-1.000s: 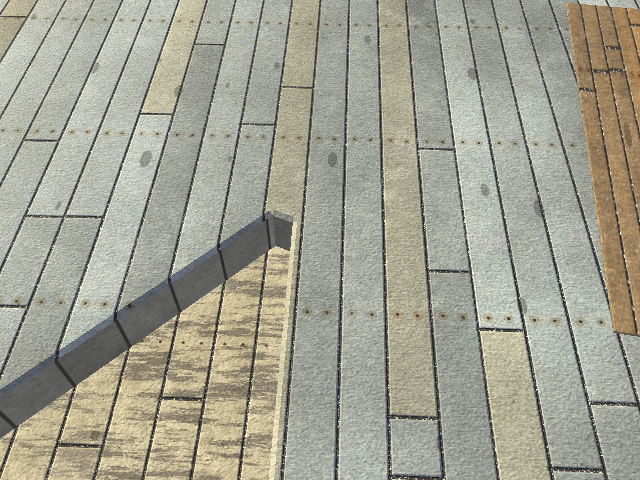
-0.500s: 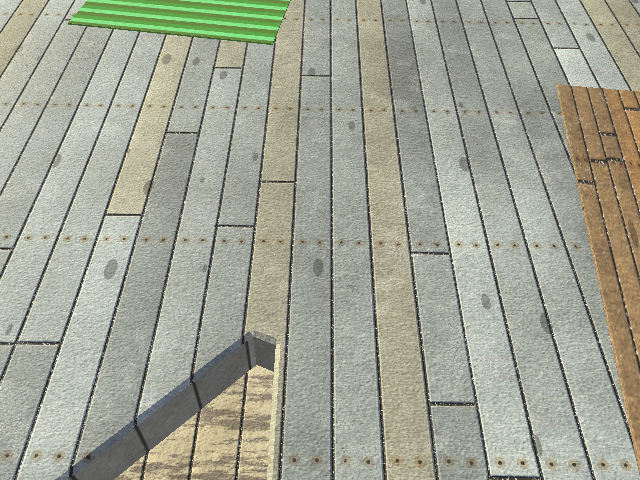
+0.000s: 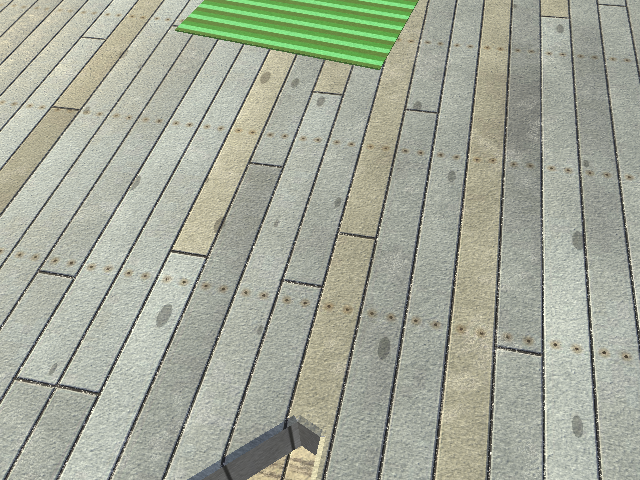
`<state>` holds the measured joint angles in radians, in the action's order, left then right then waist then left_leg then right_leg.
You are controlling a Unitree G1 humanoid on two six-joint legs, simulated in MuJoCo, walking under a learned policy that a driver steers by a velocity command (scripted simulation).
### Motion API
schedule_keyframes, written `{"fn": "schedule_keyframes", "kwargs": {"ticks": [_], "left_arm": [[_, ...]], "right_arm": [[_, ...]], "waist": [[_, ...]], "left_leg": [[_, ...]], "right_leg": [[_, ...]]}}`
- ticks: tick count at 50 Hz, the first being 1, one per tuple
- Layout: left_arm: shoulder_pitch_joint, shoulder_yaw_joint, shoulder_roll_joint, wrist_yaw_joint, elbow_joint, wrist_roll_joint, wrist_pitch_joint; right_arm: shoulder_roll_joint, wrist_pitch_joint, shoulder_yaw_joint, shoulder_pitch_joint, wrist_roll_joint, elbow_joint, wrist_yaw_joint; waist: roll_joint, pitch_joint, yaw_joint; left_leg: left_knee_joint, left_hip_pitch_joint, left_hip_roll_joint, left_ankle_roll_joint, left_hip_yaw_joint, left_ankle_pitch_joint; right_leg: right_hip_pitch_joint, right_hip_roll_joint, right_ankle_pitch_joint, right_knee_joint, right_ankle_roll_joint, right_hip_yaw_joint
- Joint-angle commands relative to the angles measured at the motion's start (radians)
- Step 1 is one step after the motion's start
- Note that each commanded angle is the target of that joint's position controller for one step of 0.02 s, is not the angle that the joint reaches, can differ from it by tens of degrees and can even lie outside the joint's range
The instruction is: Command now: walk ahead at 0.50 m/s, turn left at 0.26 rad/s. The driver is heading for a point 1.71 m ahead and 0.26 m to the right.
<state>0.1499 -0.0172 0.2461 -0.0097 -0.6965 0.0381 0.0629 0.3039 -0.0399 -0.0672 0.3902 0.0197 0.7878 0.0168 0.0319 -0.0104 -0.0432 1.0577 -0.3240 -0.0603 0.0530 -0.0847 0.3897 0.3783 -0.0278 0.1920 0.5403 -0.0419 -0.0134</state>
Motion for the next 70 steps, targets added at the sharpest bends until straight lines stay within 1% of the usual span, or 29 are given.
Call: {"fn": "schedule_keyframes", "kwargs": {"ticks": [1, 6, 12, 15, 16, 17, 18, 19, 20, 21, 22, 24, 28, 34, 41, 43, 44, 45, 46, 47, 48, 50, 51, 52, 56, 57, 59, 64, 70], "left_arm": [[0.123, -0.03, 0.086, 0.0, -0.006, -0.008, 0.021], [0.184, -0.042, 0.111, 0.002, -0.057, -0.029, 0.042], [0.224, -0.043, 0.136, 0.009, -0.081, -0.022, 0.038], [0.255, -0.04, 0.145, 0.005, -0.103, -0.015, 0.028], [0.274, -0.043, 0.161, -0.001, -0.124, -0.021, 0.017], [0.275, -0.038, 0.153, -0.002, -0.136, -0.029, 0.009], [0.253, -0.026, 0.135, -0.004, -0.116, -0.04, 0.012], [0.307, 0.001, 0.037, 0.003, -0.065, -0.041, 0.017], [0.312, -0.029, 0.15, -0.002, -0.097, -0.023, 0.005], [0.249, -0.039, 0.168, 0.002, -0.094, -0.011, 0.0], [0.197, -0.037, 0.148, 0.009, -0.084, -0.007, 0.0], [0.189, -0.037, 0.12, 0.02, -0.097, -0.003, -0.017], [0.132, -0.039, 0.085, 0.041, -0.092, 0.006, -0.033], [-0.087, -0.03, 0.047, 0.047, -0.021, 0.003, -0.041], [-0.233, -0.028, 0.063, 0.045, 0.04, -0.006, -0.033], [-0.139, -0.038, 0.079, 0.035, 0.016, -0.006, -0.024], [-0.016, -0.047, 0.094, 0.03, -0.025, -0.002, -0.015], [0.156, -0.061, 0.133, 0.017, -0.077, 0.014, -0.002], [0.296, -0.086, 0.245, 0.001, -0.086, 0.042, 0.006], [0.347, -0.089, 0.248, 0.005, -0.113, 0.001, -0.004], [0.255, -0.078, 0.206, 0.006, -0.107, -0.016, -0.008], [0.134, -0.045, 0.09, 0.012, -0.099, -0.017, 0.006], [0.116, -0.043, 0.083, 0.006, -0.107, -0.027, 0.008], [0.106, -0.039, 0.073, 0.008, -0.1, -0.018, 0.017], [0.191, -0.054, 0.111, 0.021, -0.159, -0.024, 0.045], [0.205, -0.048, 0.082, 0.021, -0.175, -0.029, 0.037], [0.219, -0.038, 0.055, 0.016, -0.185, -0.028, 0.026], [0.31, -0.044, 0.105, 0.011, -0.231, -0.029, 0.034], [0.417, -0.041, 0.098, -0.007, -0.299, -0.013, 0.021]], "right_arm": [[0.046, 0.003, -0.002, -0.004, 0.022, -0.066, 0.018], [0.015, 0.014, 0.014, -0.112, 0.029, -0.101, 0.031], [-0.005, 0.01, 0.038, -0.276, 0.021, -0.155, 0.034], [0.008, 0.005, 0.038, -0.254, 0.014, -0.15, 0.018], [0.009, -0.001, 0.036, -0.213, 0.008, -0.149, 0.011], [0.017, -0.012, 0.029, -0.117, 0.018, -0.113, 0.003], [0.067, -0.022, 0.012, 0.014, 0.032, -0.083, -0.009], [0.178, -0.02, -0.014, 0.093, 0.039, -0.09, -0.02], [0.155, -0.008, -0.021, 0.098, 0.007, -0.085, -0.017], [0.092, -0.005, -0.003, 0.036, -0.003, -0.092, -0.01], [0.056, -0.012, 0.007, -0.014, -0.008, -0.095, -0.001], [0.016, -0.031, 0.02, -0.047, -0.009, -0.081, 0.001], [0.042, -0.052, 0.012, 0.01, -0.016, -0.034, 0.001], [0.042, -0.049, 0.012, 0.105, -0.013, 0.026, -0.005], [0.091, -0.042, -0.001, 0.138, 0.0, 0.076, -0.025], [0.111, -0.04, -0.005, 0.1, 0.001, 0.081, -0.025], [0.116, -0.034, -0.005, 0.092, 0.003, 0.085, -0.019], [0.094, -0.032, 0.005, 0.101, 0.004, 0.086, -0.018], [-0.006, -0.035, 0.033, 0.179, -0.029, 0.039, -0.008], [0.022, -0.032, 0.024, 0.185, -0.016, 0.05, -0.014], [0.056, -0.03, 0.014, 0.101, -0.008, 0.035, -0.014], [0.044, -0.033, 0.018, 0.005, -0.002, 0.03, -0.004], [0.029, -0.019, 0.021, 0.032, 0.011, 0.03, 0.001], [0.023, -0.002, 0.024, 0.052, 0.022, 0.055, 0.006], [0.002, 0.023, 0.023, -0.046, 0.018, 0.017, 0.009], [0.011, 0.027, 0.021, -0.076, 0.021, 0.007, 0.013], [-0.007, 0.024, 0.029, -0.151, 0.02, -0.016, 0.022], [-0.001, 0.006, 0.035, -0.317, 0.014, -0.06, 0.02], [-0.011, -0.008, 0.034, -0.454, 0.008, -0.104, 0.019]], "waist": [[-0.143, 0.026, 0.044], [-0.12, 0.019, 0.034], [-0.12, -0.008, 0.066], [-0.12, -0.009, 0.062], [-0.118, -0.009, 0.037], [-0.06, 0.047, -0.007], [-0.003, 0.143, -0.07], [0.199, 0.227, -0.044], [0.102, 0.186, -0.053], [0.015, 0.057, -0.02], [-0.017, -0.003, 0.0], [0.008, -0.061, 0.05], [0.012, -0.049, 0.058], [0.042, -0.086, 0.007], [0.061, -0.106, -0.015], [0.059, -0.055, 0.042], [0.036, 0.016, 0.093], [-0.004, 0.125, 0.16], [-0.206, 0.319, 0.161], [-0.274, 0.412, 0.165], [-0.175, 0.252, 0.13], [-0.11, 0.043, 0.083], [-0.147, 0.046, 0.044], [-0.125, 0.056, 0.042], [-0.104, -0.036, 0.023], [-0.078, -0.054, 0.018], [-0.05, -0.073, 0.026], [-0.041, -0.085, 0.077], [-0.071, -0.111, 0.125]], "left_leg": [[0.007, -0.239, 0.066, -0.012, -0.005, -0.046], [-0.113, -0.255, 0.051, -0.033, 0.048, -0.152], [-0.286, -0.093, 0.023, -0.018, 0.157, -0.285], [-0.397, -0.04, 0.008, 0.018, 0.172, -0.197], [-0.549, -0.018, 0.011, 0.036, 0.134, -0.088], [-0.644, 0.131, -0.004, 0.056, 0.149, -0.196], [-0.683, 0.365, 0.119, 0.096, 0.004, -0.173], [-0.72, 0.631, 0.428, 0.198, -0.421, -0.14], [-0.775, 0.581, 0.461, 0.281, -0.602, -0.057], [-0.798, 0.469, 0.429, 0.284, -0.492, -0.047], [-0.834, 0.363, 0.39, 0.26, -0.401, -0.106], [-0.897, 0.246, 0.304, 0.189, -0.251, -0.244], [-0.933, 0.256, 0.245, 0.164, -0.102, -0.501], [-0.944, 0.285, 0.212, 0.151, -0.008, -0.575], [-0.889, 0.428, 0.277, 0.138, -0.002, -0.587], [-0.754, 0.4, 0.266, 0.107, 0.037, -0.787], [-0.6, 0.376, 0.245, 0.093, 0.062, -0.896], [-0.383, 0.249, 0.197, 0.067, 0.095, -0.784], [-0.008, -0.102, 0.084, 0.01, 0.152, -0.334], [0.171, -0.246, -0.032, 0.006, 0.065, 0.142], [0.191, -0.317, 0.03, 0.017, 0.004, 0.058], [0.076, -0.269, 0.107, 0.02, 0.033, -0.044], [0.036, -0.219, 0.119, 0.005, 0.048, -0.051], [0.052, -0.148, 0.104, -0.005, 0.081, -0.075], [0.056, -0.289, 0.13, 0.003, 0.107, -0.167], [0.01, -0.334, 0.152, 0.001, 0.087, -0.205], [-0.132, -0.347, 0.167, -0.024, 0.085, -0.28], [-0.333, -0.358, 0.151, -0.035, 0.106, -0.416], [-0.449, -0.375, 0.109, 0.006, 0.151, -0.306]], "right_leg": [[-0.243, 0.245, -0.086, -0.31, -0.129, 0.315], [-0.24, 0.221, -0.29, -0.351, -0.153, 0.185], [-0.156, 0.18, -0.454, -0.323, -0.137, 0.077], [-0.244, 0.209, -0.586, -0.23, -0.145, 0.089], [-0.299, 0.224, -0.597, -0.162, -0.142, 0.111], [-0.295, 0.199, -0.623, -0.018, -0.127, 0.075], [-0.154, 0.159, -0.466, 0.177, -0.097, 0.036], [0.174, 0.017, 0.155, 0.47, -0.047, -0.048], [0.324, -0.005, 0.305, 0.61, -0.049, 0.013], [0.363, 0.044, 0.243, 0.661, -0.043, 0.055], [0.342, 0.071, 0.185, 0.634, -0.036, 0.069], [0.274, 0.116, 0.107, 0.554, -0.008, 0.066], [0.303, 0.128, -0.034, 0.527, 0.022, 0.027], [0.363, 0.136, -0.198, 0.317, 0.046, -0.016], [0.272, 0.09, -0.116, 0.067, -0.009, -0.037], [0.074, 0.039, -0.033, 0.005, -0.047, -0.058], [-0.091, 0.001, -0.029, -0.043, -0.066, -0.079], [-0.345, 0.046, -0.034, -0.046, -0.1, -0.029], [-0.718, 0.357, 0.057, -0.053, -0.206, 0.377], [-0.755, 0.438, 0.008, -0.195, -0.245, 0.679], [-0.627, 0.381, 0.053, -0.226, -0.211, 0.552], [-0.356, 0.289, -0.101, -0.281, -0.155, 0.328], [-0.292, 0.271, -0.066, -0.317, -0.151, 0.287], [-0.219, 0.242, -0.08, -0.354, -0.158, 0.236], [-0.191, 0.222, -0.045, -0.457, -0.208, 0.188], [-0.211, 0.212, 0.004, -0.47, -0.199, 0.186], [-0.212, 0.203, -0.005, -0.478, -0.189, 0.148], [-0.327, 0.229, -0.18, -0.462, -0.181, 0.112], [-0.514, 0.25, -0.449, -0.357, -0.166, 0.095]]}}
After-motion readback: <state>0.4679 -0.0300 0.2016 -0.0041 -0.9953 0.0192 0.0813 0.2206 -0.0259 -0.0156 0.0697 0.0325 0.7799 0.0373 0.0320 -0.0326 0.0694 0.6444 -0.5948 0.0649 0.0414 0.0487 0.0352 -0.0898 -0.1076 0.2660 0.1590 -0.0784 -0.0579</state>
